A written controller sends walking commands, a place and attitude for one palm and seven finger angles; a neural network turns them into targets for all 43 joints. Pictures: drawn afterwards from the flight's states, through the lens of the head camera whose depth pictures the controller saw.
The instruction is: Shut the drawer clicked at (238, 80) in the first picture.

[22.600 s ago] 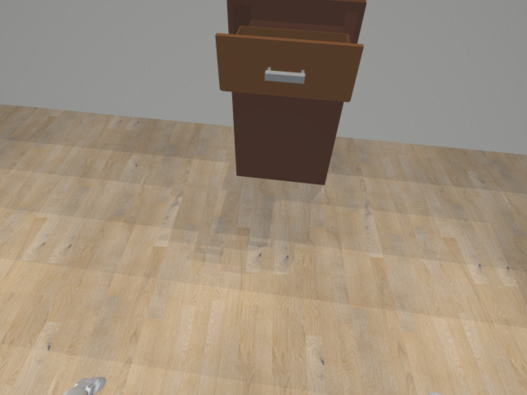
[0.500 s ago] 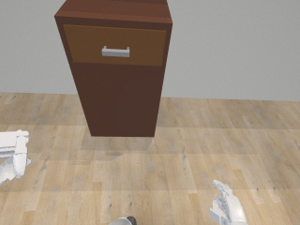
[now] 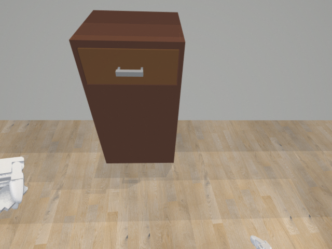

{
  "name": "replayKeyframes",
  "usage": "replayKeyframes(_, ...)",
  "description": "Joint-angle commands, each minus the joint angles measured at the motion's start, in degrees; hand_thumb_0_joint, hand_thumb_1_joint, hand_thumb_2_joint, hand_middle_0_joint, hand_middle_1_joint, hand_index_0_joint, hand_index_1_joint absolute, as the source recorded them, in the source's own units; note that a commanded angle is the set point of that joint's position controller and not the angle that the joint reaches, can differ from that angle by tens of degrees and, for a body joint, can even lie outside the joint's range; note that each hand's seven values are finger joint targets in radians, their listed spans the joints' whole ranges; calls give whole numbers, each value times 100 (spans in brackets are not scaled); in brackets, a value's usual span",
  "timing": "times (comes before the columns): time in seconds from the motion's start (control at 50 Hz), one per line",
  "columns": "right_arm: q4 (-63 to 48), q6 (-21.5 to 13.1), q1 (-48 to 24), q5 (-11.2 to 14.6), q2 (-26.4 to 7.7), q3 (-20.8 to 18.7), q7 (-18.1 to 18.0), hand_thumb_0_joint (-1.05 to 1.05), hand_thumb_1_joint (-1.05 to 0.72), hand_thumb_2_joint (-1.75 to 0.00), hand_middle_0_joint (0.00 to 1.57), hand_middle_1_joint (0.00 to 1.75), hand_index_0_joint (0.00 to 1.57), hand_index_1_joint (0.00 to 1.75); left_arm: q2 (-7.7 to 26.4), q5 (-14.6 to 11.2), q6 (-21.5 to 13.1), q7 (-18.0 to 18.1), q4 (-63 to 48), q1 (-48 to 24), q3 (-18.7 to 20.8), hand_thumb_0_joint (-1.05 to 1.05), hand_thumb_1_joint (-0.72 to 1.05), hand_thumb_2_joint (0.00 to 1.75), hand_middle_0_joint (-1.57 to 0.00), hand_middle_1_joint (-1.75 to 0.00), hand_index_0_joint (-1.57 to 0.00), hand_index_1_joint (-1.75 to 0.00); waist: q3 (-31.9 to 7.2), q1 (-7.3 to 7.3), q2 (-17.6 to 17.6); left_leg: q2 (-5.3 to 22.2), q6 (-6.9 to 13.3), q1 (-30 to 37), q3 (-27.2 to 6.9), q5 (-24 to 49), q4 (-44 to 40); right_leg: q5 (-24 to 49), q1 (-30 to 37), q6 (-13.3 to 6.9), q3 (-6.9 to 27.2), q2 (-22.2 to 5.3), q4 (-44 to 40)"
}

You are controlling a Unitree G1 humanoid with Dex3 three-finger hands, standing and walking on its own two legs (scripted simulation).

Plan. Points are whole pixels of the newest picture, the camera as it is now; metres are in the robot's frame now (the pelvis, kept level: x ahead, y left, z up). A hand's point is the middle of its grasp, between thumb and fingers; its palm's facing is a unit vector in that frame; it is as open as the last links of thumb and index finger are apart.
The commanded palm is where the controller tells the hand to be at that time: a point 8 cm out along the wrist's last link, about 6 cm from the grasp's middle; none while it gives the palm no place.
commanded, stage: stop stepping back and stand still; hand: left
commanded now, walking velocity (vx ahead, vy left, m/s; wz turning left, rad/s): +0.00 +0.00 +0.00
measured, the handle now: (130, 70) +0.86 +0.22 +0.00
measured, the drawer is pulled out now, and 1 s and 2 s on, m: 0.00 0.00 0.00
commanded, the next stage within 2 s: let the arm hang, fingers relaxed in 0.14 s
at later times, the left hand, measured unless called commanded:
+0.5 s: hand out of the picture +0.09 +0.24 -0.14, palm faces +0.01 -0.96 -0.27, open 3.0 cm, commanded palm none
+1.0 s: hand out of the picture -0.05 +0.24 -0.16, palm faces +0.08 -0.96 -0.27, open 6.9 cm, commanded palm none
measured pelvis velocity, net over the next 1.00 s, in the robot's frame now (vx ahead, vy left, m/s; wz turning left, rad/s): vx -0.02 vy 0.04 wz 0.05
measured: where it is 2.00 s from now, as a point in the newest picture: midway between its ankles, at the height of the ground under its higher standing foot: outside the picture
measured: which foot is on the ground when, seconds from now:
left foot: up 0.00-0.06, down 0.08-1.00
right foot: down 0.00-1.00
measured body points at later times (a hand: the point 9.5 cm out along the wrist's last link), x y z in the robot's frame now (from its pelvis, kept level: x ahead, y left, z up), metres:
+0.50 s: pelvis -0.02 +0.03 -0.01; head -0.01 +0.03 +0.44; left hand +0.09 +0.29 -0.12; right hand +0.11 -0.22 -0.13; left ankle +0.01 +0.14 -0.74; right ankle +0.01 -0.08 -0.74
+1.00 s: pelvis -0.02 +0.04 +0.00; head -0.01 +0.03 +0.45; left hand -0.06 +0.29 -0.14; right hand -0.02 -0.19 -0.16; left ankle +0.01 +0.14 -0.74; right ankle +0.01 -0.07 -0.74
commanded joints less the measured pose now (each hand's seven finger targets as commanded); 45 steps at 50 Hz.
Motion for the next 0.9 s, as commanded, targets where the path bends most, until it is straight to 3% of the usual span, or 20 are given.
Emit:
replayKeyframes(0.0,-860,-528,-904,63,-622,-157,-201,0,-90,-90,20,30,20,30,541,-18,-203,170,-187,-898,289,0,90,90,-140,-160,-140,-160,639,-94,-197,165,189,973,41,154,-1645,-1439,-942,-84,1166,-1228,-1408)
replayKeyframes(0.02,-851,-594,-853,55,-662,-164,-208,0,-90,-90,20,30,20,30,432,3,-238,153,-334,-982,123,0,90,90,-140,-160,-140,-160,557,-72,-55,186,243,1163,-53,173,-2077,-1134,-712,54,1125,-1109,-1235)
replayKeyframes(0.06,-927,-670,-867,65,-764,-189,-196,0,-90,-90,20,30,20,30,456,39,-288,152,-742,-1115,37,0,90,90,-140,-160,-140,-160,423,-6,132,512,388,1347,-420,520,-2525,-379,-343,453,955,-758,-882)
replayKeyframes(0.1,-1047,-682,-937,101,-870,-235,-163,0,-90,-90,20,30,20,30,632,44,-296,120,-1100,-1101,112,0,90,90,-140,-160,-140,-160,147,30,-15,702,409,1536,-575,1500,-2335,852,-25,647,800,-568,-471)
replayKeyframes(0.14,-1051,-682,-952,62,-709,-134,-124,0,-90,-90,20,30,20,30,767,62,-312,109,-1304,-963,322,0,90,90,-140,-160,-140,-160,64,-18,635,646,362,1201,-589,1650,-2561,991,264,472,530,-478,-268)
replayKeyframes(0.18,-1112,-696,-989,62,-752,-160,-85,0,-90,-90,20,30,20,30,856,53,-322,126,-1469,-875,434,0,90,90,-140,-160,-140,-160,-14,1,757,637,305,1040,-615,1582,-2632,950,513,427,494,-406,-232)
replayKeyframes(0.2,-1150,-690,-977,71,-692,-153,-71,0,-90,-90,20,30,20,30,822,25,-324,135,-1358,-657,490,0,90,90,-140,-160,-140,-160,-44,22,610,634,297,995,-601,1545,-2597,999,601,411,498,-414,-284)
replayKeyframes(0.22,339,-685,-1266,41,-1941,-592,452,0,-90,-90,20,30,20,30,88,519,650,-695,3882,-1301,-1664,0,90,90,-140,-160,-140,-160,259,-159,406,593,273,627,-504,2921,-1474,2680,-122,268,376,-917,417)
replayKeyframes(0.24,149,-267,-788,141,-1521,-561,445,0,-90,-90,20,30,20,30,33,381,1065,-811,4012,-1186,-1532,0,90,90,-136,-156,-136,-156,-242,-74,228,556,174,992,-417,2819,-1437,2628,-49,171,624,-912,260)
replayKeyframes(0.26,-10,-149,-736,159,-1363,-479,423,0,-90,-90,20,30,20,30,-49,364,1171,-847,3938,-1150,-1583,0,90,90,-132,-151,-132,-151,-227,-93,381,556,152,1037,-414,2419,-1396,2163,-201,180,544,-939,206)
replayKeyframes(0.28,80,-110,-660,99,-1298,-467,435,0,-90,-90,20,30,20,30,-115,392,1146,-859,4163,-1440,-1646,0,90,90,-128,-147,-128,-147,-441,-83,85,613,226,931,-571,2462,-1402,1923,-137,144,461,-857,375)
replayKeyframes(0.36,121,111,-826,3,-1349,-331,396,0,-90,-90,20,30,20,30,46,363,1211,-870,5329,-2165,-1764,0,90,90,-112,-130,-112,-130,-382,-15,-1024,583,386,652,-917,2085,-1567,1340,127,59,420,-869,222)
replayKeyframes(0.4,295,196,-902,-32,-1319,-294,384,0,-90,-90,20,30,20,30,64,334,1267,-843,5983,-2433,-1846,0,90,90,-104,-121,-104,-121,-211,-6,-702,554,362,669,-925,1886,-1772,917,61,18,445,-896,122)
replayKeyframes(0.5,799,378,-939,-64,-1047,-145,359,0,-90,-90,20,30,20,30,-89,270,1354,-787,7395,-2511,-2036,0,90,90,-84,-99,-84,-99,150,55,810,523,309,548,-981,696,-2506,-283,242,128,544,-745,-433)
replayKeyframes(0.56,1145,461,-697,-65,-881,-142,329,0,-90,-90,20,30,20,30,-185,241,1341,-778,8089,-2392,-2074,0,90,90,-72,-86,-72,-86,337,21,1088,438,264,553,-923,-299,-2739,-810,112,78,585,-747,-781)
replayKeyframes(0.64,1507,519,-284,-68,-852,-210,298,0,-90,-90,20,30,20,30,-209,252,1335,-782,8696,-2258,-2041,0,90,90,-56,-69,-56,-69,464,2,895,441,296,574,-951,-867,-2862,-1229,-39,48,548,-724,-1026)
replayKeyframes(0.68,1645,521,-95,-48,-873,-247,284,0,-90,-90,20,30,20,30,-192,249,1323,-772,8904,-2243,-2043,0,90,90,-48,-60,-48,-60,555,-8,507,487,324,604,-1008,-784,-2899,-1212,-82,44,505,-700,-1040)
replayKeyframes(0.74,1858,484,87,-36,-840,-249,257,0,-90,-90,20,30,20,30,-268,237,1295,-770,9196,-2187,-2066,0,90,90,-36,-47,-36,-47,536,-25,241,504,336,787,-975,-465,-2879,-1060,-108,26,501,-740,-1063)
replayKeyframes(0.82,2091,450,205,-22,-744,-232,240,0,-90,-90,20,30,20,30,-315,225,1288,-751,9456,-2139,-2086,0,90,90,-20,-30,-20,-30,716,-7,216,554,348,798,-997,-357,-3015,-915,-128,41,462,-735,-1024)
replayKeyframes(0.88,2202,439,235,-13,-722,-232,238,0,-90,-90,20,30,20,30,-326,230,1286,-729,9574,-2080,-2085,0,90,90,-20,-30,-20,-30,833,34,165,562,364,745,-995,-333,-3068,-846,-109,52,444,-727,-1004)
